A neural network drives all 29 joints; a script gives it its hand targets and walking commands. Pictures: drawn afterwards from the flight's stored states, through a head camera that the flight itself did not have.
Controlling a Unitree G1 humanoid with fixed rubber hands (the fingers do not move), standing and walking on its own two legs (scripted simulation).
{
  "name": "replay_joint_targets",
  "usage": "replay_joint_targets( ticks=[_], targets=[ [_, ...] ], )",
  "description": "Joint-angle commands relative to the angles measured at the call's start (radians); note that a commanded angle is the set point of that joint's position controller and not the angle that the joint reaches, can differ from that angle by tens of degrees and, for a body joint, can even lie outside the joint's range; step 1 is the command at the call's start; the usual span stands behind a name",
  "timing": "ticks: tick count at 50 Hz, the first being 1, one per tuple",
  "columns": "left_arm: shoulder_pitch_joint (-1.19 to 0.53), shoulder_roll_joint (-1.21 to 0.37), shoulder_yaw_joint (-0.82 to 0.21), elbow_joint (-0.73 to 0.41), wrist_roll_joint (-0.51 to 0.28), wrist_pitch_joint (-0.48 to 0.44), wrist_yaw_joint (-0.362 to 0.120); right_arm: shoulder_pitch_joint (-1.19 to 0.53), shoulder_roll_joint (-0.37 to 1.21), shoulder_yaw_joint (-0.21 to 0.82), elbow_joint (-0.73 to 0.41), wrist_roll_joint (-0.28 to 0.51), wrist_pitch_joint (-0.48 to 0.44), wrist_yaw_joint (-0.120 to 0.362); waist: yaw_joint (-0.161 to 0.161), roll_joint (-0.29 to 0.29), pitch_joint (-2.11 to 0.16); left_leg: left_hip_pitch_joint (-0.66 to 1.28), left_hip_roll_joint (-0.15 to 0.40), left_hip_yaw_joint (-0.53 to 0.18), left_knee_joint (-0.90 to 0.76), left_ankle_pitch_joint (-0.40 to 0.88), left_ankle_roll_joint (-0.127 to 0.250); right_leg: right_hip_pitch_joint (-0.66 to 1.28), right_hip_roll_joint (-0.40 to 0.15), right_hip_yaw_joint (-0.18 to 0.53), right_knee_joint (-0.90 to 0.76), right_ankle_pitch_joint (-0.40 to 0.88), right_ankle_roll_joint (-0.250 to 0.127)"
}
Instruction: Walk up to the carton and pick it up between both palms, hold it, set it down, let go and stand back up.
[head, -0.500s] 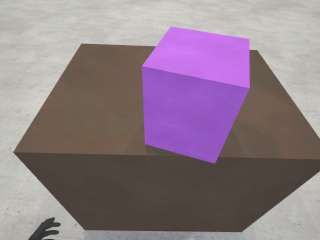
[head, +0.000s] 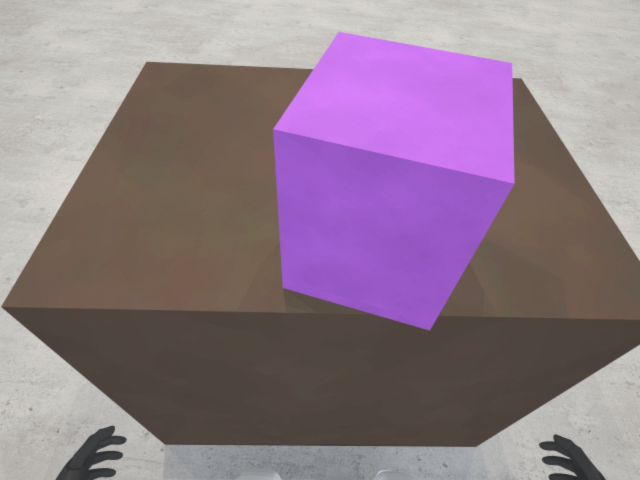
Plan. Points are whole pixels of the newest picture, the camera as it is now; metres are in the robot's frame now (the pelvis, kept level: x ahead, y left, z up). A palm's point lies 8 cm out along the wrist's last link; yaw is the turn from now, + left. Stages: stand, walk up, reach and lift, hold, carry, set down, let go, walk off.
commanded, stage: walk up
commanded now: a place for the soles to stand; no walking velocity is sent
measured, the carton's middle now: (386, 186) +0.42 -0.05 +0.15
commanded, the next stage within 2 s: reach and lift in 1.46 s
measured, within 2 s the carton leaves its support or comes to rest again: neither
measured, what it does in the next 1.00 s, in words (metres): stands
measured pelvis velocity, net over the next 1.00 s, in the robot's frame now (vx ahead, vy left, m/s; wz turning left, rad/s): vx -0.01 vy -0.04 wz -0.01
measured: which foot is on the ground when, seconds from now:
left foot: down 0.00-1.00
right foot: down 0.00-1.00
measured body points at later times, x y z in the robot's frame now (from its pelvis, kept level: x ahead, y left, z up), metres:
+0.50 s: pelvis -0.01 -0.01 +0.00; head +0.02 +0.00 +0.45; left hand +0.13 +0.31 -0.10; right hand +0.13 -0.33 -0.07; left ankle +0.01 +0.10 -0.70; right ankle +0.03 -0.13 -0.70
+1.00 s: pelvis -0.01 -0.04 +0.00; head +0.02 -0.05 +0.44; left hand +0.13 +0.28 -0.09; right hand +0.11 -0.36 -0.09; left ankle +0.01 +0.10 -0.70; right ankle +0.03 -0.13 -0.70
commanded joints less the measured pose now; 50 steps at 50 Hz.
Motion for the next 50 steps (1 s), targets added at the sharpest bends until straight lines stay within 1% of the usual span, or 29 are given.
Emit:
replay_joint_targets(
  ticks=[1,4,7,9,13,14,16,17,18,19,22,24,25,27,28,31,32,33,34,35,36,37,39,41,43,44,45,47,50],
  targets=[
    [-0.079,0.188,0.056,-0.040,0.013,-0.022,0.004,-0.010,-0.245,-0.040,0.036,0.001,-0.031,-0.007,0.021,0.079,-0.078,-0.038,0.169,-0.331,-0.257,0.288,0.103,0.091,-0.056,0.106,-0.071,0.121,-0.069],
    [-0.062,0.213,0.051,-0.030,0.017,-0.025,0.008,-0.057,-0.239,-0.038,0.023,-0.004,-0.033,-0.004,0.020,0.106,-0.118,-0.039,0.153,-0.303,-0.251,0.277,0.096,0.137,-0.079,0.123,-0.105,0.142,-0.079],
    [-0.100,0.228,0.053,-0.017,0.023,-0.033,0.010,-0.049,-0.232,-0.030,0.049,0.001,-0.022,0.001,0.000,0.065,-0.076,-0.113,0.090,-0.202,-0.214,0.156,0.052,0.145,-0.136,0.209,-0.199,0.058,-0.119],
    [-0.113,0.223,0.050,-0.025,0.015,-0.028,0.009,-0.034,-0.212,-0.031,0.054,0.001,-0.025,0.004,-0.010,0.008,-0.031,-0.065,0.096,-0.209,-0.238,0.190,0.055,0.094,-0.120,0.180,-0.207,0.061,-0.110],
    [-0.108,0.176,0.041,-0.029,0.010,-0.017,0.002,-0.057,-0.276,-0.049,0.034,-0.003,-0.029,0.001,0.013,0.145,-0.084,-0.028,0.184,-0.392,-0.352,0.116,0.105,0.040,-0.032,0.072,-0.051,-0.009,-0.063],
    [-0.078,0.182,0.046,-0.017,0.014,-0.017,0.003,-0.082,-0.271,-0.040,0.039,-0.004,-0.030,0.004,0.038,0.124,-0.047,-0.043,0.200,-0.382,-0.359,0.104,0.123,0.060,-0.028,0.074,-0.083,-0.032,-0.063],
    [-0.111,0.203,0.057,-0.030,0.028,-0.002,-0.010,-0.014,-0.291,-0.051,0.058,-0.008,-0.036,-0.014,0.007,0.052,-0.017,-0.067,0.205,-0.403,-0.337,0.177,0.118,0.046,-0.043,0.099,-0.073,0.065,-0.072],
    [-0.098,0.208,0.064,-0.035,0.028,0.005,-0.013,0.010,-0.290,-0.045,0.059,0.000,-0.041,-0.020,0.021,0.042,-0.021,-0.057,0.206,-0.387,-0.317,0.251,0.106,0.072,-0.047,0.107,-0.058,0.114,-0.084],
    [-0.078,0.188,0.052,-0.032,0.016,0.009,-0.016,-0.034,-0.291,-0.050,0.047,0.002,-0.038,-0.023,0.029,0.121,-0.038,-0.030,0.205,-0.381,-0.327,0.220,0.111,0.019,-0.042,0.098,-0.065,0.072,-0.081],
    [-0.093,0.207,0.062,-0.050,0.030,0.007,-0.017,-0.018,-0.295,-0.065,0.045,0.000,-0.038,-0.026,0.006,0.109,-0.050,0.024,0.207,-0.419,-0.323,0.283,0.108,-0.017,-0.042,0.088,-0.019,0.088,-0.082],
    [-0.077,0.198,0.067,-0.047,0.029,0.020,-0.016,-0.006,-0.312,-0.066,0.047,-0.008,-0.040,-0.030,0.019,0.128,-0.042,0.046,0.238,-0.440,-0.328,0.231,0.131,-0.043,-0.030,0.089,-0.019,-0.024,-0.071],
    [-0.067,0.193,0.073,-0.047,0.034,0.016,-0.021,-0.018,-0.296,-0.066,0.044,-0.007,-0.033,-0.032,0.020,0.139,-0.077,0.004,0.231,-0.413,-0.284,0.221,0.148,0.038,-0.038,0.121,-0.057,0.048,-0.079],
    [-0.056,0.198,0.078,-0.039,0.019,0.010,-0.020,-0.025,-0.295,-0.061,0.039,-0.006,-0.031,-0.030,0.037,0.098,-0.086,-0.027,0.188,-0.304,-0.271,0.203,0.117,0.082,-0.057,0.098,-0.105,0.096,-0.090],
    [-0.077,0.233,0.088,-0.057,0.034,0.000,-0.019,-0.010,-0.248,-0.053,0.034,-0.001,-0.022,-0.030,0.032,-0.052,-0.084,-0.107,0.084,-0.160,-0.157,0.167,0.049,0.155,-0.128,0.228,-0.210,0.103,-0.135],
    [-0.067,0.231,0.080,-0.056,0.025,0.002,-0.016,0.008,-0.238,-0.049,0.039,0.002,-0.025,-0.032,0.025,-0.046,-0.105,-0.050,0.058,-0.107,-0.087,0.178,0.035,0.121,-0.179,0.259,-0.224,0.132,-0.186],
    [-0.075,0.246,0.080,-0.038,0.029,0.007,-0.016,0.042,-0.234,-0.056,0.048,-0.001,-0.025,-0.025,0.003,-0.010,-0.108,0.015,0.035,-0.047,-0.091,0.087,0.034,0.073,-0.200,0.275,-0.273,0.019,-0.180],
    [-0.106,0.233,0.077,-0.060,0.030,0.014,-0.016,0.082,-0.242,-0.057,0.070,0.004,-0.028,-0.026,-0.018,-0.067,-0.098,0.066,0.038,-0.082,-0.112,0.084,0.045,0.015,-0.207,0.262,-0.238,0.037,-0.179],
    [-0.134,0.207,0.065,-0.082,0.023,0.020,-0.018,0.116,-0.250,-0.066,0.071,-0.011,-0.035,-0.029,-0.028,0.001,-0.104,0.077,0.093,-0.155,-0.217,0.077,0.068,-0.021,-0.156,0.201,-0.167,0.007,-0.135],
    [-0.142,0.199,0.065,-0.081,0.030,0.029,-0.021,0.110,-0.297,-0.077,0.074,-0.009,-0.037,-0.030,-0.039,0.033,-0.059,0.085,0.166,-0.354,-0.307,0.019,0.120,-0.111,-0.072,0.137,-0.046,-0.034,-0.091],
    [-0.126,0.169,0.061,-0.078,0.026,0.036,-0.022,0.083,-0.334,-0.081,0.058,-0.014,-0.045,-0.033,-0.018,0.151,-0.048,0.103,0.267,-0.534,-0.389,0.037,0.166,-0.166,-0.022,0.063,0.077,-0.094,-0.051],
    [-0.135,0.187,0.068,-0.083,0.025,0.039,-0.017,0.065,-0.355,-0.089,0.045,-0.020,-0.041,-0.033,-0.011,0.168,0.015,0.062,0.336,-0.581,-0.425,0.101,0.228,-0.193,-0.019,0.074,0.133,-0.193,-0.040],
    [-0.107,0.197,0.080,-0.077,0.022,0.037,-0.016,0.074,-0.353,-0.087,0.025,-0.020,-0.043,-0.035,-0.004,0.087,0.018,0.038,0.336,-0.597,-0.397,0.169,0.232,-0.167,-0.032,0.110,0.136,-0.211,-0.045],
    [-0.069,0.183,0.076,-0.057,0.021,0.029,-0.016,0.016,-0.320,-0.075,0.027,-0.013,-0.042,-0.038,0.023,0.138,0.019,0.002,0.316,-0.487,-0.344,0.335,0.218,-0.091,-0.030,0.092,0.083,-0.164,-0.048],
    [-0.002,0.187,0.085,-0.042,0.022,0.011,-0.017,-0.038,-0.293,-0.061,0.000,-0.003,-0.034,-0.038,0.068,0.077,-0.058,-0.028,0.210,-0.298,-0.215,0.410,0.142,0.082,-0.041,0.091,-0.089,0.117,-0.076],
    [-0.012,0.256,0.103,-0.050,0.037,-0.004,-0.015,0.001,-0.241,-0.051,0.007,0.006,-0.027,-0.033,0.056,-0.128,-0.115,-0.145,0.048,-0.099,-0.009,0.235,0.026,0.246,-0.164,0.322,-0.275,0.153,-0.160],
    [-0.033,0.257,0.097,-0.049,0.032,-0.007,-0.015,0.027,-0.228,-0.051,0.030,0.015,-0.018,-0.036,0.038,-0.104,-0.124,-0.098,0.019,0.010,0.063,0.032,0.009,0.204,-0.266,0.390,-0.312,0.151,-0.239],
    [-0.055,0.247,0.093,-0.057,0.030,0.002,-0.019,0.056,-0.219,-0.051,0.043,0.016,-0.012,-0.038,0.025,-0.084,-0.096,-0.073,0.000,0.013,0.074,-0.126,0.019,0.126,-0.282,0.404,-0.322,0.099,-0.278],
    [-0.092,0.238,0.080,-0.068,0.039,0.001,-0.019,0.113,-0.210,-0.054,0.057,0.009,-0.012,-0.031,0.001,-0.157,-0.062,-0.060,0.018,0.005,-0.002,-0.151,0.032,0.107,-0.273,0.383,-0.335,0.065,-0.260],
    [-0.129,0.232,0.070,-0.092,0.032,0.017,-0.019,0.135,-0.240,-0.062,0.057,0.003,-0.032,-0.030,-0.032,-0.081,-0.082,0.097,0.034,-0.062,-0.148,0.085,0.060,-0.037,-0.190,0.245,-0.205,0.110,-0.174]
  ],
)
